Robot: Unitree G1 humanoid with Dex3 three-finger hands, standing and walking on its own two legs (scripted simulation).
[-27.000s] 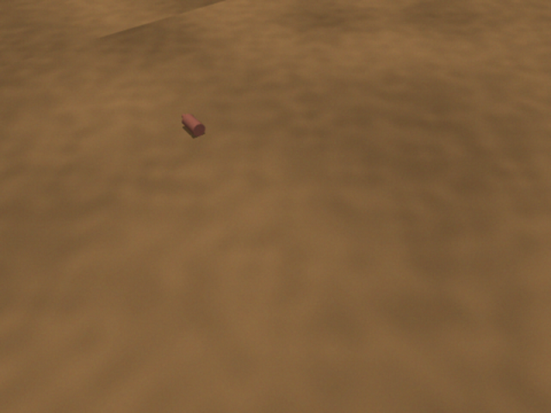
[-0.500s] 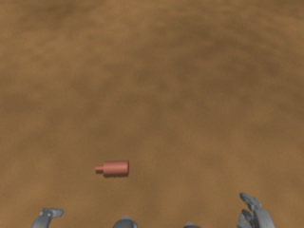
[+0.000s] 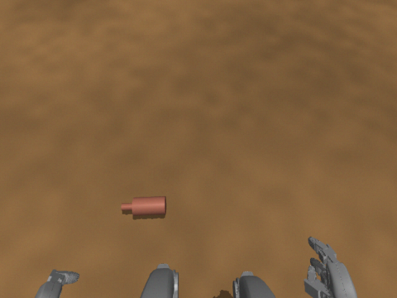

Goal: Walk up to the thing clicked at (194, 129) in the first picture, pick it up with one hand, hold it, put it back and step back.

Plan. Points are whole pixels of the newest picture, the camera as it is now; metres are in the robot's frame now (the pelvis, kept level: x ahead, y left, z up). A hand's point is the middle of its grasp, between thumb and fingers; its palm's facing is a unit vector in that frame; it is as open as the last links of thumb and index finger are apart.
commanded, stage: rise first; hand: left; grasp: from above
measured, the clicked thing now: (143, 206) +0.51 +0.25 -0.63
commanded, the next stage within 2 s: none
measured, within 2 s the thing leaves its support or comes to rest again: neither
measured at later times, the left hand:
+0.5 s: hand (103, 248) +0.28 +0.29 -0.32, palm faces -0.44 -0.42 -0.79, open 14.1 cm
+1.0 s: hand (117, 221) +0.39 +0.30 -0.43, palm faces -0.46 -0.06 -0.89, open 14.1 cm
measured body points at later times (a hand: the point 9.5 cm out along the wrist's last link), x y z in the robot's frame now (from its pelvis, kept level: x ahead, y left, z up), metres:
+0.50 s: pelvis -0.05 -0.01 -0.18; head +0.15 +0.00 +0.22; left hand +0.30 +0.31 -0.27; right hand +0.11 -0.29 -0.31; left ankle +0.03 +0.12 -0.64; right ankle +0.00 -0.14 -0.64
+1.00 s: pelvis -0.08 +0.00 -0.29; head +0.15 +0.04 +0.09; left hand +0.40 +0.30 -0.38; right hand -0.05 -0.29 -0.40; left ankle +0.03 +0.12 -0.64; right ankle +0.00 -0.14 -0.64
